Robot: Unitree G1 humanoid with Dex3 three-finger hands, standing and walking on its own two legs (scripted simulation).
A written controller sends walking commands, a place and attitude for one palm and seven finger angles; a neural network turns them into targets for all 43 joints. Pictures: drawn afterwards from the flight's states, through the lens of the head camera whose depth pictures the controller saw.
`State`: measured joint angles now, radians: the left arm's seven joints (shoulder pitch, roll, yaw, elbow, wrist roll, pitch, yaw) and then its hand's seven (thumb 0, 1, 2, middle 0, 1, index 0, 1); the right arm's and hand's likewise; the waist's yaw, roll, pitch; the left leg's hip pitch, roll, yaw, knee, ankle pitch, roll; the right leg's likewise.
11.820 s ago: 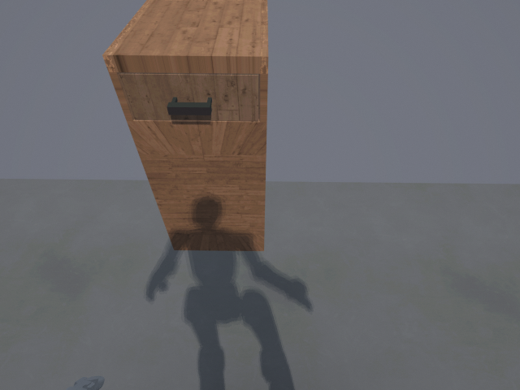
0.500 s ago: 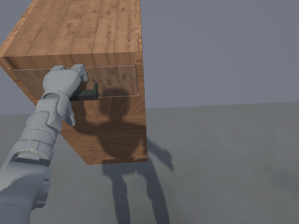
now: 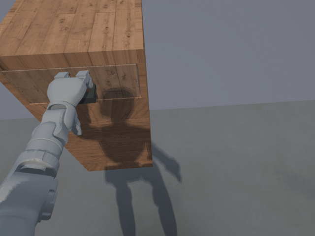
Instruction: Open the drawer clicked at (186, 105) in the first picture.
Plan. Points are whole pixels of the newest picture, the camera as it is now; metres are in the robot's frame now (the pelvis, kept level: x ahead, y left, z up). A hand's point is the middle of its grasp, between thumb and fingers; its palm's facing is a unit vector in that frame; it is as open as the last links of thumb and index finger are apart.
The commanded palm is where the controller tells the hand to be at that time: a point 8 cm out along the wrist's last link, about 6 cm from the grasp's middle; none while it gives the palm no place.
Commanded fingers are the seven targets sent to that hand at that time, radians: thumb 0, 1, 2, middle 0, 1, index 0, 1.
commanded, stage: lower the fingers behind the handle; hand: left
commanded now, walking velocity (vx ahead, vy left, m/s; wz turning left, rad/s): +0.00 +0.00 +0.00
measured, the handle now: (76, 93) +0.51 +0.23 +0.03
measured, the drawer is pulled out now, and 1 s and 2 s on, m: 0.00 0.00 0.00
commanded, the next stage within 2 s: close the thumb around the handle in 0.86 s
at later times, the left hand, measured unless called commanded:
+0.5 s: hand (75, 111) +0.46 +0.23 +0.01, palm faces -0.05 -0.03 -1.00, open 13.8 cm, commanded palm +0.44 +0.23 +0.07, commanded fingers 0.00 -0.50 0.30 -0.30 -1.20 -0.30 -1.20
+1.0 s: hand (76, 111) +0.46 +0.23 +0.01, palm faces -0.05 -0.03 -1.00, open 13.8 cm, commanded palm +0.44 +0.23 +0.07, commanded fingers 0.00 -0.33 0.37 -0.31 -1.22 -0.31 -1.22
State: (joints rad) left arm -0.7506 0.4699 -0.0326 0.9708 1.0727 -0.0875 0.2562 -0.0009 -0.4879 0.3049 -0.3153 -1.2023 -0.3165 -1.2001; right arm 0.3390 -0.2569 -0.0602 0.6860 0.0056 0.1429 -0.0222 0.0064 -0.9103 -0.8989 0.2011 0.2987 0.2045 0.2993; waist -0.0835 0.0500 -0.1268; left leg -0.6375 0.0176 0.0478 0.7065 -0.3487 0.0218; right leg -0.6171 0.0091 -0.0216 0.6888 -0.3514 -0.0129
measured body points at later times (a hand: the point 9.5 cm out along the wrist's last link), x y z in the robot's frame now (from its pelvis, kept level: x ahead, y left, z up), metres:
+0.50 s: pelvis +0.00 +0.00 -0.01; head +0.08 +0.00 +0.43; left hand +0.45 +0.23 +0.07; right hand +0.02 -0.28 -0.14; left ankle -0.01 +0.11 -0.71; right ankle -0.02 -0.11 -0.71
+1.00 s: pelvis -0.01 +0.01 -0.01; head +0.08 +0.00 +0.43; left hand +0.46 +0.23 +0.07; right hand +0.01 -0.27 -0.14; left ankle -0.01 +0.11 -0.71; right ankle -0.02 -0.11 -0.71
